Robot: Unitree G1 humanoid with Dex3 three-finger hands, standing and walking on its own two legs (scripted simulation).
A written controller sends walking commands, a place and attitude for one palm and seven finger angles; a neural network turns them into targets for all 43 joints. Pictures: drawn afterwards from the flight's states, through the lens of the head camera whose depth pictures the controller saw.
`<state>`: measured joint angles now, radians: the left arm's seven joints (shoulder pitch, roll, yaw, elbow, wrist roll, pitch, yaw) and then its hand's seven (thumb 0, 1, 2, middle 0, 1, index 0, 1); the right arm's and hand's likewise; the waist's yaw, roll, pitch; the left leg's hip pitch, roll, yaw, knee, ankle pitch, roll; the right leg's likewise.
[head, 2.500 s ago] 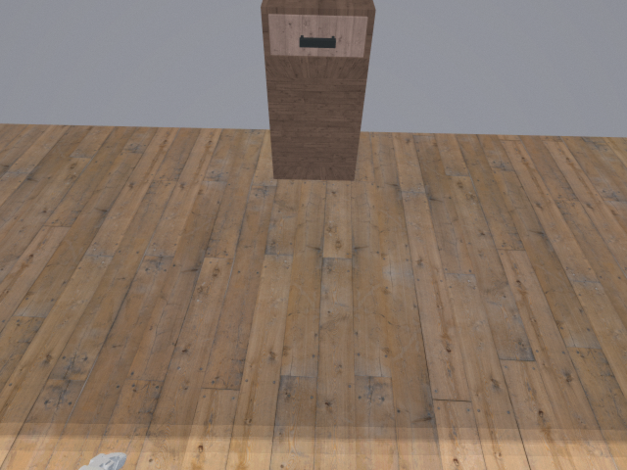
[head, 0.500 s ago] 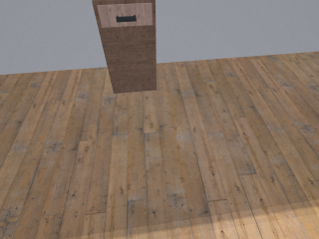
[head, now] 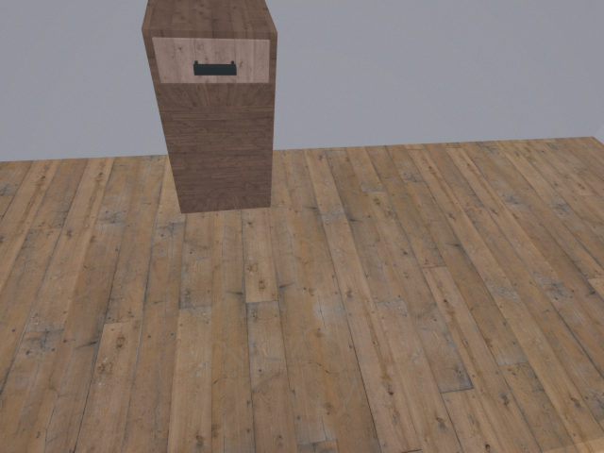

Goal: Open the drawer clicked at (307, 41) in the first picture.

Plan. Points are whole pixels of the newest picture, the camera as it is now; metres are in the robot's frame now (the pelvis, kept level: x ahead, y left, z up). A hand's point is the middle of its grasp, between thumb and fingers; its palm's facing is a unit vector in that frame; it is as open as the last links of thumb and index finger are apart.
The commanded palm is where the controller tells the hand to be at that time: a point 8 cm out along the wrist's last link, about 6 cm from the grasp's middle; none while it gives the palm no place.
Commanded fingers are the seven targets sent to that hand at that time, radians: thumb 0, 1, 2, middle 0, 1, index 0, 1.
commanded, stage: walk to a spot facing it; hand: left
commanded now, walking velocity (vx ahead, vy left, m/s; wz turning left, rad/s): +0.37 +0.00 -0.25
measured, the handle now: (215, 66) +1.20 +0.37 -0.07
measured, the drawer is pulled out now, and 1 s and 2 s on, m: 0.00 0.00 0.00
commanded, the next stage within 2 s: turn to face it in 0.76 s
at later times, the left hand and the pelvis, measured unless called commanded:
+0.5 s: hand (254, 335) +0.35 +0.10 -0.16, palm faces -0.17 -0.97 -0.19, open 7.4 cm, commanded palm none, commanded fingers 0.00 0.90 0.90 -0.20 -0.30 -0.20 -0.30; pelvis +0.21 -0.06 -0.01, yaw -8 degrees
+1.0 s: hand (240, 328) +0.37 +0.13 -0.19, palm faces +0.00 -0.99 -0.13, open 7.4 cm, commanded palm none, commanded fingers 0.00 0.90 0.90 -0.20 -0.30 -0.20 -0.30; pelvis +0.41 -0.03 +0.00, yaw -4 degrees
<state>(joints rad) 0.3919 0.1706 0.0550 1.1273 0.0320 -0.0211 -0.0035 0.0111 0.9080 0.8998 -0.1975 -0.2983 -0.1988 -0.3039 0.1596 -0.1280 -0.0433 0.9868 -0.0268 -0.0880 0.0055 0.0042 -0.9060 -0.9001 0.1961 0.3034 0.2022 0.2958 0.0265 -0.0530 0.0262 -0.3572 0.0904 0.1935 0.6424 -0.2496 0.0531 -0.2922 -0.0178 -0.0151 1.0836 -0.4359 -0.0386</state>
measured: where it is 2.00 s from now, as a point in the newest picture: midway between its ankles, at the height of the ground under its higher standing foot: (309, 384)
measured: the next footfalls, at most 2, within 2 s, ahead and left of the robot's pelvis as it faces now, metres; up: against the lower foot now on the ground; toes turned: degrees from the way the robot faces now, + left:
right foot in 0.46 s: +0.31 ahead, -0.17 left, +0.00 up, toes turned -17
left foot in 0.92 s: +0.54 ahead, +0.05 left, +0.00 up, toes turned +5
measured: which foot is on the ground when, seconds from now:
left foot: down 0.00-0.46, up 0.48-0.90, down 0.92-1.00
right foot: up 0.00-0.44, down 0.46-0.92, up 0.94-1.00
